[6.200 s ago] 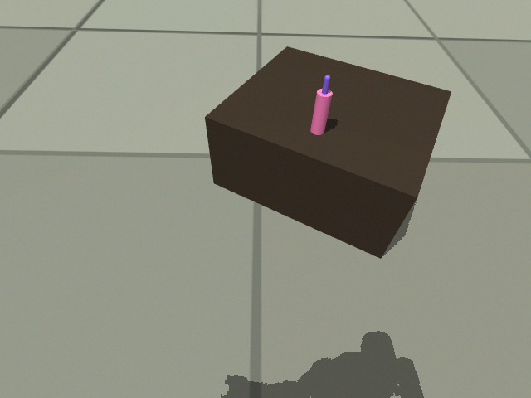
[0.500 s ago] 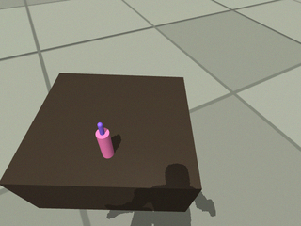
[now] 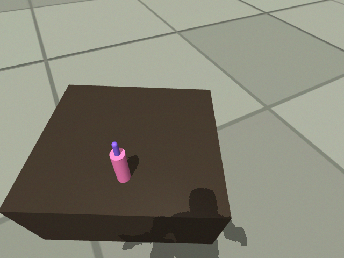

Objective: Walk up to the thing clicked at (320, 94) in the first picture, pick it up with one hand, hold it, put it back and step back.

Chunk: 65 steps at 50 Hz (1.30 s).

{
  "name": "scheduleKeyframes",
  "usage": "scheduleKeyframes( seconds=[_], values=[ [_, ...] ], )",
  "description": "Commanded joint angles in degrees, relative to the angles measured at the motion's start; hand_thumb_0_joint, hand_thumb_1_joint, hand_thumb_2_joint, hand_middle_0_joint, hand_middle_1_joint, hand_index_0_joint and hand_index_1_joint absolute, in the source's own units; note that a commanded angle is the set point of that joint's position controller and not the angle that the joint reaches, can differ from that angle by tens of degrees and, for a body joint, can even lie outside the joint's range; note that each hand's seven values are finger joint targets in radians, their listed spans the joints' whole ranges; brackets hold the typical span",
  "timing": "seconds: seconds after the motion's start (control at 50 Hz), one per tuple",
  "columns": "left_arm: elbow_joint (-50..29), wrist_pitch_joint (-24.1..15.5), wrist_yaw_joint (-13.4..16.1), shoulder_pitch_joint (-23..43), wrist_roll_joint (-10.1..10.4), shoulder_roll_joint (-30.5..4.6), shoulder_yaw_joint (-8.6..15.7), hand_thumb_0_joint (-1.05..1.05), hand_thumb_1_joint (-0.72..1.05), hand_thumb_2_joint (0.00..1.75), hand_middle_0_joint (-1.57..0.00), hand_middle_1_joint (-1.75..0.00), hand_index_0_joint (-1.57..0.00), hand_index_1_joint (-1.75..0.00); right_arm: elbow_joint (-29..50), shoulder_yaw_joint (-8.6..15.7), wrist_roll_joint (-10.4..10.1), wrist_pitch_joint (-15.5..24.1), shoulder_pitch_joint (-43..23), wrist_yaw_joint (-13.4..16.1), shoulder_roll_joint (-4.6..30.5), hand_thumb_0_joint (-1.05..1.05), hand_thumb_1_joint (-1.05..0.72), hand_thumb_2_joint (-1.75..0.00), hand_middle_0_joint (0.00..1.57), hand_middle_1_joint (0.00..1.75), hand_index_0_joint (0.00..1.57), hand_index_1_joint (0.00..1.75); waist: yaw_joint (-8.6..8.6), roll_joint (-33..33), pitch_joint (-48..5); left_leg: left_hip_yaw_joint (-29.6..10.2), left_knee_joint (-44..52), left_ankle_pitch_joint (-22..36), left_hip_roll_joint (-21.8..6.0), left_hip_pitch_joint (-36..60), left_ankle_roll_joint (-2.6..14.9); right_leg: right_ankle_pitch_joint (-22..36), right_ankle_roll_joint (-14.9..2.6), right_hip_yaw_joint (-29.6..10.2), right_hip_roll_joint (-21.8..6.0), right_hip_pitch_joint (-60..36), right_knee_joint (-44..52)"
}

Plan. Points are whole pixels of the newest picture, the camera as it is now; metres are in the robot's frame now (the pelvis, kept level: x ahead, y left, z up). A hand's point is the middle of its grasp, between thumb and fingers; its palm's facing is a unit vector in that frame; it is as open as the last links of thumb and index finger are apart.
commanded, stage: stand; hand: left
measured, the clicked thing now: (119, 161) +0.50 +0.20 -0.24
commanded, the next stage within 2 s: go down in 0.38 s
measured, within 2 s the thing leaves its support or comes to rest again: neither
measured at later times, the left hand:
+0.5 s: hand out of the picture +0.07 +0.25 -0.16, palm faces -0.03 -0.94 -0.34, open 7.4 cm
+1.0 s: hand out of the picture +0.12 +0.26 -0.15, palm faces +0.04 -0.95 -0.32, open 15.8 cm
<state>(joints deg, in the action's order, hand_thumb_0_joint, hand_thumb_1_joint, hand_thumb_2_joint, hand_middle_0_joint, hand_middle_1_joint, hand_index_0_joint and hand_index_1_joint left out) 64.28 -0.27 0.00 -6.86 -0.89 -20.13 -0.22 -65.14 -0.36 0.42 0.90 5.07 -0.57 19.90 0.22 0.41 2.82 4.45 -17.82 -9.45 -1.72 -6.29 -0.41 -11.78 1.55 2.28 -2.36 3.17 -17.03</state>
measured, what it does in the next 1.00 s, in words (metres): stands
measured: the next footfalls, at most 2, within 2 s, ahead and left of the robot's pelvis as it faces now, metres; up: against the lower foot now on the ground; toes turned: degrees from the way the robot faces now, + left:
none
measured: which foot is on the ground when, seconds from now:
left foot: down 0.00-1.00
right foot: down 0.00-1.00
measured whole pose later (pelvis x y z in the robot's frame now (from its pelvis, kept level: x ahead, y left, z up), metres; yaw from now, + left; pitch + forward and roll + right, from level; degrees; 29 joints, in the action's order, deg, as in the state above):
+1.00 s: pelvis -0.02 +0.00 -0.02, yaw +1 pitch +6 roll -1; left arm 39.7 15.8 -3.1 -6.3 -1.3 -19.7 6.3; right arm -42.1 5.7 -2.4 4.5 9.5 1.2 16.1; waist -0.5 -0.7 -0.5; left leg 2.8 -35.1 -15.5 -2.2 -25.8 0.1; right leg -18.3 1.4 3.1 -2.7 22.0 -34.2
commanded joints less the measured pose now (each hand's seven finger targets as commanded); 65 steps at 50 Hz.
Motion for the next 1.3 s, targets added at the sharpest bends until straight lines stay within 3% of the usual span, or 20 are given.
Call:
scheduleKeyframes(
  seconds=[0.0, 0.2, 0.44, 0.46, 0.48, 0.5, 0.52, 0.54, 0.6, 0.62, 0.66, 0.68, 0.7, 0.78, 0.84, 0.88, 0.96, 1.14, 1.26, 1.28],
  values=[
    [-3.3, -1.3, 0.6, 1.7, 0.1, -12.1, 2.4, 0.00, 0.90, 0.90, -0.20, -0.30, -0.20, -0.30, 3.3, 2.6, 0.2, 1.0, -2.7, 1.0, 12.3, 0.00, -0.90, -0.90, 0.20, 0.30, 0.20, 0.30, -0.12, -0.7, -5.2, -6.3, 1.9, 12.3, -7.5, 3.7, 1.06, 10.8, -2.20, -4.3, -6.4, 1.9, 2.2],
    [-3.2, -1.4, 0.5, 1.7, 0.2, -12.1, 2.4, 0.00, 0.90, 0.90, -0.20, -0.30, -0.20, -0.30, 3.2, 2.7, 0.2, 0.8, -2.0, 0.9, 12.4, 0.00, -0.90, -0.90, 0.20, 0.30, 0.20, 0.30, -0.36, -0.2, -4.3, -6.3, 2.2, 8.8, -7.0, 2.6, 1.10, 8.6, -2.13, -4.7, -6.5, 2.2, 3.2],
    [-3.6, -1.5, 0.7, 1.7, 0.2, -12.4, 2.4, 0.00, 0.90, 0.90, -0.20, -0.30, -0.20, -0.30, 3.2, 2.8, 0.3, 0.7, -1.6, 0.9, 12.1, 0.00, -0.90, -0.90, 0.20, 0.30, 0.20, 0.30, -0.56, -0.5, -5.1, -6.2, 1.4, 10.8, -7.3, 3.0, 1.08, 10.8, -2.37, -4.7, -6.6, 1.5, 2.8],
    [-3.7, -1.5, 0.7, 1.5, 0.2, -12.1, 2.2, 0.00, 0.82, 0.82, -0.15, -0.24, -0.18, -0.22, 3.2, 2.8, 0.2, 0.7, -1.9, 0.8, 12.2, 0.00, -0.82, -0.82, 0.12, 0.22, 0.12, 0.22, -0.33, -0.5, -5.1, -6.3, 1.3, 11.4, -7.3, 3.1, 1.20, 11.5, -2.38, -4.6, -6.6, 1.5, 2.8],
    [-23.8, -5.7, 1.0, 21.6, 4.6, -0.4, 0.6, 0.00, 0.74, 0.74, -0.07, -0.16, -0.10, -0.14, 23.3, 0.8, -5.7, 7.1, -22.0, 1.7, 0.9, 0.00, -0.74, -0.74, 0.04, 0.14, 0.05, 0.14, -2.57, -3.0, -4.0, -1.2, -4.2, 7.1, 1.2, -5.3, 0.51, 8.9, -1.99, -0.2, 1.6, 10.0, -3.2],
    [-22.6, -5.2, 2.0, 22.2, 4.5, -6.1, 2.5, 0.00, 0.66, 0.66, -0.01, -0.08, -0.02, -0.06, 23.9, 1.6, -5.2, 8.4, -16.3, 2.3, 5.6, 0.00, -0.66, -0.66, 0.04, 0.06, 0.05, 0.06, -2.30, -2.4, -5.1, -1.5, -3.9, 4.3, 0.9, -3.5, 0.25, 6.1, -1.99, -0.2, 1.4, 8.6, -3.1],
    [-15.7, -2.6, 2.7, 15.1, 4.2, -12.0, 5.4, 0.00, 0.58, 0.58, -0.01, 0.00, 0.00, -0.03, 15.6, 5.3, -4.8, 7.2, -10.3, 3.4, 11.1, 0.00, -0.58, -0.58, 0.04, 0.05, 0.05, 0.05, -2.71, -3.3, -3.2, -1.3, -4.0, 1.7, 1.0, -4.6, 0.09, 3.7, -2.37, 0.2, 1.6, 10.7, -3.4],
    [-10.7, -0.5, 2.3, 9.4, 4.1, -12.5, 6.3, 0.00, 0.50, 0.50, -0.01, -0.01, 0.00, -0.04, 12.2, 6.4, -4.8, 6.1, -7.4, 3.4, 11.2, 0.00, -0.50, -0.50, 0.04, 0.05, 0.05, 0.05, -0.96, -3.4, -0.8, -1.3, -5.1, 0.7, 0.7, -7.9, -0.29, 2.4, -2.52, 0.6, 2.0, 11.6, -4.8],
    [-16.5, 0.8, 2.0, 13.8, 2.6, -13.6, 7.0, 0.00, 0.33, 0.29, -0.03, -0.01, -0.01, -0.03, 21.2, 7.7, -5.0, 7.8, -9.8, 4.1, 10.3, 0.00, -0.26, -0.26, 0.04, 0.05, 0.05, 0.05, -0.78, -1.0, -16.6, -2.2, -9.9, 7.8, 0.8, -5.3, 0.34, 9.4, -2.23, 0.1, 2.3, 9.0, -9.1],
    [-13.8, 2.2, 1.6, 10.2, 1.7, -13.0, 7.4, 0.00, 0.30, 0.26, -0.04, -0.01, -0.02, -0.03, 18.6, 7.5, -4.4, 7.2, -5.1, 3.8, 8.9, 0.00, -0.18, -0.21, 0.05, 0.05, 0.05, 0.05, -0.67, -1.5, -16.2, -2.2, -11.2, 7.5, 1.3, -7.2, 0.56, 9.3, -2.20, 0.0, 2.3, 10.5, -10.0],
    [-9.7, 5.8, 0.1, 0.9, -0.1, -11.9, 9.8, 0.00, 0.17, 0.20, -0.05, -0.01, -0.04, -0.02, 17.4, 11.0, -3.0, 6.1, 4.1, 2.9, 9.4, 0.00, -0.03, -0.19, 0.05, 0.05, 0.05, 0.05, -0.47, -1.7, -15.2, -2.0, -12.0, 8.5, 1.8, -9.1, 0.62, 9.8, -2.51, 0.2, 2.7, 12.6, -11.3],
    [-13.9, 6.9, -0.3, 2.1, -0.1, -10.4, 8.9, 0.00, 0.12, 0.18, -0.06, -0.01, -0.05, -0.02, 21.8, 11.3, -2.9, 6.3, 4.5, 2.7, 10.0, 0.00, 0.01, -0.18, 0.05, 0.05, 0.05, 0.05, -1.29, -1.1, -19.7, -2.0, -11.9, 10.0, 1.7, -6.1, 0.65, 11.1, -2.37, 0.3, 2.9, 11.1, -11.4],
    [-20.4, 8.1, -0.5, 4.1, 0.2, -11.6, 9.3, 0.00, 0.07, 0.15, -0.06, -0.01, -0.06, -0.02, 27.4, 11.0, -3.2, 6.3, 2.1, 2.8, 10.2, 0.00, 0.06, -0.17, 0.05, 0.05, 0.05, 0.05, -1.01, -1.0, -22.6, -2.0, -11.1, 10.9, 1.9, -4.6, 0.60, 11.5, -2.16, 0.5, 2.9, 9.9, -10.6],
    [-21.4, 13.8, -2.1, 5.2, 0.4, -8.0, 7.1, 0.00, -0.11, 0.12, -0.07, -0.02, -0.06, -0.03, 26.0, 7.2, -3.9, 4.6, -0.6, 2.0, 4.3, 0.00, 0.23, -0.12, 0.05, 0.05, 0.05, 0.05, -0.83, -0.1, -10.6, -2.0, -10.5, 2.1, 2.2, -11.6, 0.81, 2.5, -2.24, 0.8, 2.6, 17.5, -9.7],
    [-29.2, 14.6, -2.4, 8.0, 0.2, -12.6, 9.9, 0.00, -0.33, 0.10, -0.08, -0.04, -0.07, -0.06, 28.2, 9.9, -3.4, 5.0, 0.2, 2.0, 7.1, 0.00, 0.35, -0.09, 0.05, 0.05, 0.05, 0.05, -1.08, -2.0, -12.6, -2.0, -11.2, -1.6, 1.8, -12.4, 0.92, -1.0, -2.36, 0.9, 2.7, 18.4, -10.8],
    [-29.6, 14.8, -2.9, 5.7, -0.3, -11.0, 9.5, 0.00, -0.42, 0.09, -0.08, -0.05, -0.07, -0.06, 28.8, 9.7, -3.0, 5.3, 2.2, 2.1, 6.5, 0.00, 0.42, -0.07, 0.05, 0.05, 0.05, 0.05, -1.51, -1.8, -11.6, -2.0, -11.6, -2.0, 1.8, -12.5, 1.10, -1.2, -2.36, 0.5, 2.5, 19.1, -10.8],
    [-35.4, 13.6, -2.5, 7.3, -1.1, -12.9, 11.3, 0.00, -0.57, 0.06, -0.08, -0.05, -0.07, -0.06, 32.8, 10.0, -2.3, 7.2, -1.4, 3.1, 7.0, 0.00, 0.48, -0.05, 0.05, 0.05, 0.05, 0.05, -0.71, -2.0, -16.2, -2.9, -13.4, 1.9, 1.4, -11.4, 1.09, 2.1, -2.21, 0.2, 2.3, 17.3, -12.8],
    [-36.7, 14.3, -1.7, -0.4, -0.4, -11.6, 13.1, 0.00, -0.58, 0.04, -0.09, -0.04, -0.07, -0.05, 33.9, 10.4, -1.2, 9.2, 2.5, 5.0, 6.3, 0.00, 0.50, -0.05, 0.05, 0.05, 0.05, 0.05, -1.14, -2.8, -18.9, -3.5, -15.7, 7.4, 1.0, -10.1, 0.73, 7.0, -2.02, 0.7, 2.4, 16.1, -15.2],
    [-38.0, 15.8, -3.5, 1.1, -0.4, -12.8, 13.5, 0.00, -0.59, 0.02, -0.09, -0.04, -0.08, -0.05, 31.8, 8.8, -1.6, 8.6, 6.4, 4.7, 3.0, 0.00, 0.52, -0.04, 0.05, 0.05, 0.05, 0.05, -0.96, -2.7, -13.8, -3.1, -15.9, 5.8, 1.5, -13.2, 0.88, 6.2, -2.00, 0.9, 2.2, 18.5, -14.9],
    [-37.1, 16.0, -3.7, 0.3, -0.4, -12.6, 13.6, 0.00, -0.59, 0.01, -0.10, -0.05, -0.09, -0.05, 35.1, 9.7, -1.6, 8.9, 4.7, 4.7, 4.6, 0.00, 0.53, -0.04, 0.05, 0.05, 0.05, 0.05, -1.36, -1.6, -13.9, -3.0, -15.9, 5.7, 1.4, -13.2, 0.94, 6.2, -1.81, 0.9, 2.2, 18.1, -14.8]
  ],
)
